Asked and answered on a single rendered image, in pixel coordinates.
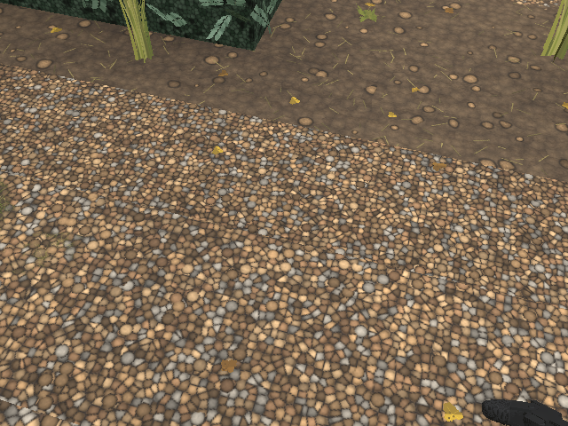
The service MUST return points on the right robot hand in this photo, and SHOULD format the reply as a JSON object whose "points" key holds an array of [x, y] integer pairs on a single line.
{"points": [[519, 413]]}

